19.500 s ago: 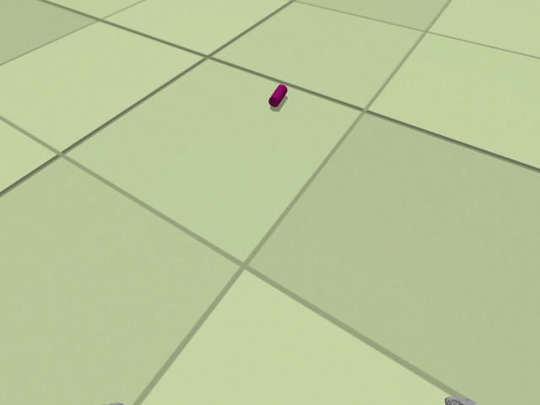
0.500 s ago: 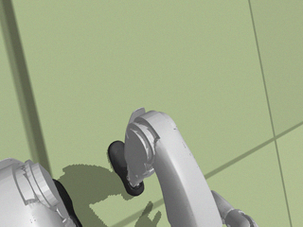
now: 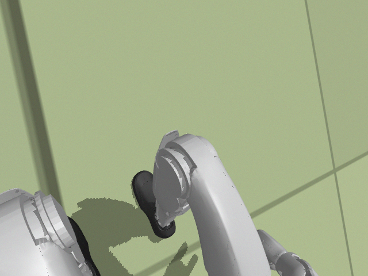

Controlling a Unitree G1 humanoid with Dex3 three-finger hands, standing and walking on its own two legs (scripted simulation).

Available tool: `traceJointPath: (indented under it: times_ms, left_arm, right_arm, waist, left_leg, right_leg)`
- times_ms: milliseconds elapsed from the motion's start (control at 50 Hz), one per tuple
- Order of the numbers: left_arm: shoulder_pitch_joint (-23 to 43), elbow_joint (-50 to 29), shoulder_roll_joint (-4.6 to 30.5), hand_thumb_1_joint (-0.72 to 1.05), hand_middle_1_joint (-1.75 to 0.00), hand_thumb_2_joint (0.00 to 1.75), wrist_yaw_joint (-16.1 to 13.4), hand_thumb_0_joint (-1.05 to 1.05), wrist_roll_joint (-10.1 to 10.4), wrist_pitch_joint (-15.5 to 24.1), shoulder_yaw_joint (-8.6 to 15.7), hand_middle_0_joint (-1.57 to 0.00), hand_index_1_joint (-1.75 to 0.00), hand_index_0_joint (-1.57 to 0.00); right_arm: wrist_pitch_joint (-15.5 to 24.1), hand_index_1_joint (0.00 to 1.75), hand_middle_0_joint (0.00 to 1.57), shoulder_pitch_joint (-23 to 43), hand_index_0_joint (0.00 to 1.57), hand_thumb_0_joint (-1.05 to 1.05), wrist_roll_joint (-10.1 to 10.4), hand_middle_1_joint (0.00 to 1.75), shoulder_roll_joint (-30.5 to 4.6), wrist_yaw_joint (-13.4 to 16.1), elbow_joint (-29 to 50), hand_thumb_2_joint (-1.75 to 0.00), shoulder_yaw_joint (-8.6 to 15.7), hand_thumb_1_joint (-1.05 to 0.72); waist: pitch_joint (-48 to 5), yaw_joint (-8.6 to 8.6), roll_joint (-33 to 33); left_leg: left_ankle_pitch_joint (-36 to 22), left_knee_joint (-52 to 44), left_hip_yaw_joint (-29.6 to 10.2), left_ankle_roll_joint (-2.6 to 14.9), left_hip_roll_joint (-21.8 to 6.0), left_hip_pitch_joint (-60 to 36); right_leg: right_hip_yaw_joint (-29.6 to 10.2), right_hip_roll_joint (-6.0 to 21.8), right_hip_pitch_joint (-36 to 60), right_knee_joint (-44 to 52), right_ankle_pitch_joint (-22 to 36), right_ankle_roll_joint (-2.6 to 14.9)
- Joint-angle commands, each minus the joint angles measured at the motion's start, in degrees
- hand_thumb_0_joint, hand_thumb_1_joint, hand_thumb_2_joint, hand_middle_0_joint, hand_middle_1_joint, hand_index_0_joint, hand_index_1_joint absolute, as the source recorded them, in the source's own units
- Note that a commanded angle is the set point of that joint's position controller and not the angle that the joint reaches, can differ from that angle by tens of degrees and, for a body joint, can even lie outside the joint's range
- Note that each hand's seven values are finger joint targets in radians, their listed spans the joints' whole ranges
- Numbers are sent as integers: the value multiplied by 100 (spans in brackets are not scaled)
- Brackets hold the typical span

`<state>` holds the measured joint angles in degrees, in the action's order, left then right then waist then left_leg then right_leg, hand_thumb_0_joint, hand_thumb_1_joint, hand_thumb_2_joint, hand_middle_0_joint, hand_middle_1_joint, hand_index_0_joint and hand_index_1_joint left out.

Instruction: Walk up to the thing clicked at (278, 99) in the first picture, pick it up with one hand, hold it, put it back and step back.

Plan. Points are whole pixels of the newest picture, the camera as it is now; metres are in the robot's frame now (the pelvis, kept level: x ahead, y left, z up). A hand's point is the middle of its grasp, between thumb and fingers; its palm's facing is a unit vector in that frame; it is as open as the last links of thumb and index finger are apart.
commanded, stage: close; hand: left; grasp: from above
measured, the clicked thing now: out of the picture +0.48 +0.35 -0.27
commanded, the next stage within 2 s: settle in 0.32 s
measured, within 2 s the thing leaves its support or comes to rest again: leaves its support in 0.64 s
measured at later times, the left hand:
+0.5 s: hand out of the picture +0.46 +0.36 -0.24, palm faces -0.45 -0.13 -0.88, open 9.9 cm
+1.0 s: hand out of the picture +0.46 +0.38 -0.17, palm faces -0.43 -0.11 -0.90, open 9.8 cm
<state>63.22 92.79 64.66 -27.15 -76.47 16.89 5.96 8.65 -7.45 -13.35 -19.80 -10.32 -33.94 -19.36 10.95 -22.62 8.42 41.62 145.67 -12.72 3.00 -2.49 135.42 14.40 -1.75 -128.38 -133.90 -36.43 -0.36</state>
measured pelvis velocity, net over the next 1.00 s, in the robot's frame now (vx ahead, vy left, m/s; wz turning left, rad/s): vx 0.00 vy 0.00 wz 0.04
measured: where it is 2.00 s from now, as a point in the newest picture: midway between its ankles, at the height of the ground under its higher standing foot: (122, 239)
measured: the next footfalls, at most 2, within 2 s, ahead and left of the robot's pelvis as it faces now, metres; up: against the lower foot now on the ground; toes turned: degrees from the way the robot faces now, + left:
none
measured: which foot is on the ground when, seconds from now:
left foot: down 0.00-1.00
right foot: down 0.00-1.00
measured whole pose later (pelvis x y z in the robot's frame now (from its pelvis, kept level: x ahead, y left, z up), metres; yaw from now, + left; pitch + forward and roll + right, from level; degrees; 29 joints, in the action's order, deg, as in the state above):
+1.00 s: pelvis +0.00 +0.00 +0.01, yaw +2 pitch +32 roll -14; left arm 57.2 77.1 56.2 -15.6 -71.6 12.8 6.5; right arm 3.9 -10.5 -9.7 -19.7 -10.4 -34.1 -11.0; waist 3.9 -18.1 2.3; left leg 40.5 141.7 -9.8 3.4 -1.9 135.2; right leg 12.0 -0.9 -128.5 -131.7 -36.8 -0.4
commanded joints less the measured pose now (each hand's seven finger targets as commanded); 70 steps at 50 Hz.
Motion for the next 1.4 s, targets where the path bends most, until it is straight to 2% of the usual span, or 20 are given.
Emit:
traceJointPath:
  times_ms: [0,80,140,180,200,360,400,440,520,580,640,740,800,840,900,980,1020,1100,1180,1380]
  left_arm:
    - [1378,-589,1311,34,-79,72,-294,0,75,-39,91,-67,-76,-71]
    - [1535,-803,1534,45,-79,72,-334,0,53,-56,188,-74,-75,-78]
    - [1327,-538,1323,49,-76,74,-307,0,49,-116,109,-80,-73,-83]
    - [1439,-620,1349,52,-76,72,-282,0,55,-122,128,-81,-72,-85]
    - [1429,-688,1490,54,-75,72,-287,0,106,-121,231,-83,-72,-86]
    - [1253,-536,1307,64,-72,75,-135,0,126,-156,112,-93,-70,-95]
    - [1331,-657,1454,67,-70,77,-125,0,135,-119,151,-97,-69,-98]
    - [1350,-801,1597,61,-72,74,-92,0,110,-125,221,-96,-69,-98]
    - [1417,-1059,1605,62,-67,70,19,0,226,-155,323,-97,-65,-99]
    - [1323,-1368,1788,63,-66,71,35,0,193,-142,491,-99,-64,-100]
    - [1312,-1631,1653,69,-66,73,113,0,213,-144,515,-102,-65,-104]
    - [1058,-1888,1480,71,-66,74,327,0,340,-226,574,-105,-65,-106]
    - [994,-2206,905,73,-67,74,544,0,470,-289,333,-106,-65,-107]
    - [934,-2295,1007,72,-65,72,703,0,471,-356,406,-105,-63,-106]
    - [1010,-2505,547,73,-63,71,943,0,581,-402,215,-106,-62,-107]
    - [1190,-2719,275,73,-63,68,1162,0,607,-406,22,-104,-61,-107]
    - [1195,-2719,447,72,-60,68,1228,0,583,-390,112,-106,-59,-107]
    - [1677,-3027,164,72,-57,68,1360,0,553,-338,-152,-108,-57,-108]
    - [1698,-3033,345,71,-58,69,1389,0,490,-360,-59,-107,-58,-107]
    - [1696,-2690,34,71,-56,74,1545,0,609,-512,-239,-110,-58,-108]
  right_arm:
    - [3,30,20,-1259,20,0,3,30,-1888,31,-181,-90,561,-89]
    - [16,30,20,-1205,20,0,10,30,-1924,23,-176,-90,568,-89]
    - [32,30,20,-1212,20,0,1,30,-1902,-10,-165,-90,573,-90]
    - [36,30,20,-1225,20,0,-2,30,-1906,-19,-142,-90,562,-89]
    - [24,30,20,-1186,20,0,21,30,-1959,-2,-128,-90,613,-89]
    - [13,30,20,-1237,20,0,27,30,-1895,10,-89,-90,554,-90]
    - [12,30,20,-1294,20,0,33,30,-1929,18,-94,-90,556,-90]
    - [-10,30,20,-1288,20,0,36,30,-1913,33,-78,-90,554,-91]
    - [-52,30,20,-1299,20,0,42,30,-1941,39,-81,-90,598,-91]
    - [-103,30,20,-1272,20,0,52,30,-1982,72,-27,-90,721,-91]
    - [-155,30,20,-1382,20,0,48,30,-1907,57,-77,-90,779,-90]
    - [-229,30,20,-1406,20,0,135,30,-1844,49,-36,-90,984,-90]
    - [-270,30,20,-1411,20,0,206,30,-1879,37,-35,-90,1232,-90]
    - [-326,30,20,-1521,20,0,270,30,-1794,17,-98,-90,1267,-90]
    - [-459,30,20,-1543,20,0,352,30,-1785,33,-46,-90,1435,-90]
    - [-593,30,20,-1528,20,0,473,30,-1675,74,-35,-90,1497,-90]
    - [-678,30,20,-1581,20,0,516,30,-1683,129,-42,-90,1539,-90]
    - [-750,30,20,-1469,20,0,571,30,-1535,222,72,-90,1540,-90]
    - [-830,30,20,-1611,20,0,602,30,-1516,269,-34,-90,1598,-90]
    - [-965,30,20,-1646,20,0,681,30,-1344,378,-38,-90,1601,-90]
  waist:
    - [-3578,-346,-3319]
    - [-3864,-274,-3599]
    - [-3757,-306,-3462]
    - [-3675,-362,-3501]
    - [-3785,-271,-3531]
    - [-3602,-330,-3173]
    - [-3680,-330,-3211]
    - [-3846,-227,-3403]
    - [-3882,-239,-3569]
    - [-4172,-60,-3806]
    - [-4312,-93,-3804]
    - [-4430,98,-3659]
    - [-4530,158,-3714]
    - [-4604,229,-3704]
    - [-4655,191,-3441]
    - [-4662,276,-3328]
    - [-4663,304,-3172]
    - [-4755,342,-3187]
    - [-5105,413,-3346]
    - [-5027,405,-2985]
  left_leg:
    - [-1680,-1468,162,-261,-155,-3030]
    - [-1898,-1499,119,-306,-179,-3284]
    - [-1944,-1480,98,-302,-183,-3289]
    - [-1909,-1511,68,-319,-184,-3272]
    - [-1870,-1541,58,-327,-177,-3291]
    - [-1654,-1427,194,-238,-136,-2913]
    - [-1675,-1435,187,-235,-132,-2952]
    - [-1738,-1491,178,-266,-146,-3141]
    - [-1736,-1524,148,-307,-163,-3234]
    - [-1851,-1528,182,-341,-154,-3415]
    - [-2046,-1464,276,-304,-132,-3383]
    - [-1858,-1525,390,-242,-81,-3214]
    - [-1834,-1689,386,-276,-62,-3299]
    - [-1851,-1764,383,-260,-65,-3322]
    - [-1764,-1871,391,-231,-31,-3262]
    - [-1580,-2044,404,-227,19,-3229]
    - [-1464,-2062,449,-203,60,-3114]
    - [-1291,-2167,559,-197,126,-3159]
    - [-1582,-2279,594,-220,159,-3529]
    - [-1388,-2477,756,-132,202,-3320]
  right_leg:
    - [136,-284,1790,1085,1429,180]
    - [134,-264,1837,1035,1527,200]
    - [130,-260,1754,1007,1541,189]
    - [143,-246,1705,996,1493,193]
    - [154,-258,1735,1020,1443,211]
    - [85,-262,1873,1111,1399,188]
    - [65,-260,1967,1129,1424,187]
    - [57,-260,1964,1097,1401,215]
    - [65,-223,1827,1110,1352,230]
    - [67,-234,1889,1098,1380,287]
    - [31,-249,2046,1139,1587,261]
    - [-23,-268,2097,1262,1467,287]
    - [-24,-225,1896,1275,1424,314]
    - [-68,-223,1855,1271,1405,301]
    - [-92,-192,1803,1332,1380,297]
    - [-146,-168,1718,1358,1269,318]
    - [-180,-155,1752,1429,1160,334]
    - [-271,-129,1703,1548,1023,353]
    - [-301,-102,1819,1553,1237,335]
    - [-440,-89,2010,1834,1099,321]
